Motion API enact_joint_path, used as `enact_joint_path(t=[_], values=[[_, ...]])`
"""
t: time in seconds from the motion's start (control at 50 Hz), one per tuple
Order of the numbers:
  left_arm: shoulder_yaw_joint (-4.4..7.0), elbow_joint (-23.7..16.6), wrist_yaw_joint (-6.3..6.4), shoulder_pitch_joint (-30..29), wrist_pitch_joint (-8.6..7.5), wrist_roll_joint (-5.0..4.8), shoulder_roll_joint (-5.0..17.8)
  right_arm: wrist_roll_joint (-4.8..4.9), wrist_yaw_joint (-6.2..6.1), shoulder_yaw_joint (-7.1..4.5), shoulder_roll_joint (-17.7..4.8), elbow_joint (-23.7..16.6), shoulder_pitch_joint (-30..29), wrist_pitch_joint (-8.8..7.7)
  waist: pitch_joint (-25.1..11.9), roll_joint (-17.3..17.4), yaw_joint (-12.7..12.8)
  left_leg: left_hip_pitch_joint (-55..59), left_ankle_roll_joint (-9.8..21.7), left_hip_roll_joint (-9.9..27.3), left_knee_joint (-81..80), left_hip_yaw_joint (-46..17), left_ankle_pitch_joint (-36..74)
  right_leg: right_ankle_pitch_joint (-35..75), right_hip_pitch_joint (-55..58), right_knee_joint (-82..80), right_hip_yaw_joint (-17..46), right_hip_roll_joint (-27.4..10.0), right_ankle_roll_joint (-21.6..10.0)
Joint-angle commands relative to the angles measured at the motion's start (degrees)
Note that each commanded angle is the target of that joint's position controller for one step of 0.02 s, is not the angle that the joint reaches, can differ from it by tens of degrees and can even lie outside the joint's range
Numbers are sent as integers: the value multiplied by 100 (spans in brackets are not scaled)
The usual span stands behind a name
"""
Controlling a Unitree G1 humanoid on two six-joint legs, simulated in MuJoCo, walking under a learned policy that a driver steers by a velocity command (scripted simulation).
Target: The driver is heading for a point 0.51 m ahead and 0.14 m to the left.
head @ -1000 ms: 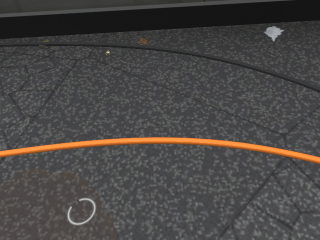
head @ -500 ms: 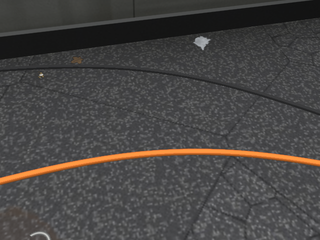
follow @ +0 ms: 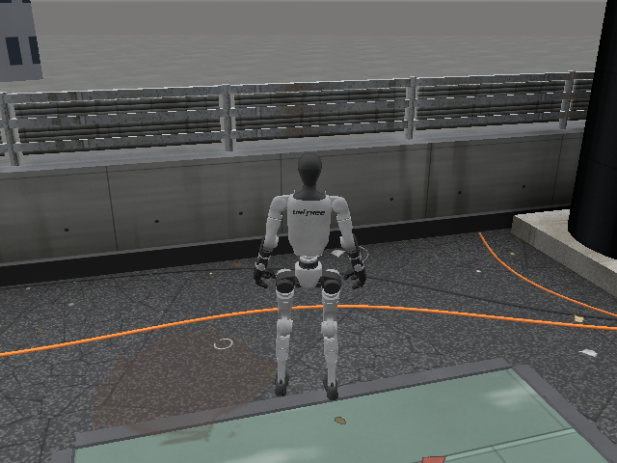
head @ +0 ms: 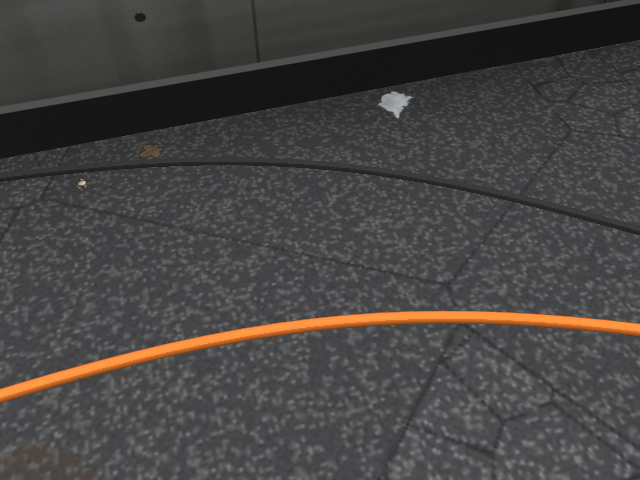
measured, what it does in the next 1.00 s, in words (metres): walks ahead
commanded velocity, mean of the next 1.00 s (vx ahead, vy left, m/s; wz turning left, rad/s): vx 0.15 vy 0.00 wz -0.01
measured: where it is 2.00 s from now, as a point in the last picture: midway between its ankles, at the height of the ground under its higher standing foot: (334, 461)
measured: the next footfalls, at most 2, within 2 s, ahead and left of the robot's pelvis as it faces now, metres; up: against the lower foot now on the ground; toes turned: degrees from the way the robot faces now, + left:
right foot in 1.16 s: +0.42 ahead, -0.10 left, +0.00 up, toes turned -1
left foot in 1.62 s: +0.62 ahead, +0.13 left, +0.00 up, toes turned +8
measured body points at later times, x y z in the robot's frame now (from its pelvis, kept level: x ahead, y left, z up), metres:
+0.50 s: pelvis +0.00 +0.00 +0.00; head +0.01 +0.00 +0.45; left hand +0.06 +0.25 -0.14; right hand +0.05 -0.27 -0.14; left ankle +0.01 +0.15 -0.73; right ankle -0.02 -0.12 -0.73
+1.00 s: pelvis +0.13 +0.03 +0.01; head +0.15 +0.05 +0.46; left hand +0.31 +0.28 -0.11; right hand +0.04 -0.21 -0.12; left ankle +0.02 +0.13 -0.73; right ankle +0.28 -0.12 -0.68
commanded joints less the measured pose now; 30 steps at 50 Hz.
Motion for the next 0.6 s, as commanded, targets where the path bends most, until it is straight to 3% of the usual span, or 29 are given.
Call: enact_joint_path(t=[0.02,0.48,0.5,0.54,0.56,0.6], values=[[171,-241,26,-13,-98,-8,726,11,-48,-141,-593,-166,-50,-55,-83,-163,5,213,30,73,-301,-40,851,974,-333,-712,360,-331,-137],[100,811,54,225,-115,-61,605,45,-187,-119,-518,898,313,6,16,-69,-1,252,40,31,-422,19,924,1125,-250,-774,82,-138,-94],[93,896,64,321,-104,-65,581,47,-190,-100,-447,974,412,14,-100,-116,1,286,49,-62,-390,127,413,525,-209,-847,55,-98,-118],[165,930,97,365,-63,-132,805,109,-200,-104,-419,990,368,11,173,-377,77,-174,151,-370,74,445,-1211,-1719,-457,-1074,321,-176,-382],[192,916,99,420,-74,-151,910,111,-191,-96,-393,921,252,-35,425,-580,141,-566,209,-414,367,494,-1591,-2557,-613,-1348,731,-446,-582],[287,967,82,651,-172,-206,1199,152,-107,-45,-192,775,86,-228,715,-1195,239,-1075,312,-310,1319,493,-1181,-3259,-662,-1973,2009,-1336,-1115]])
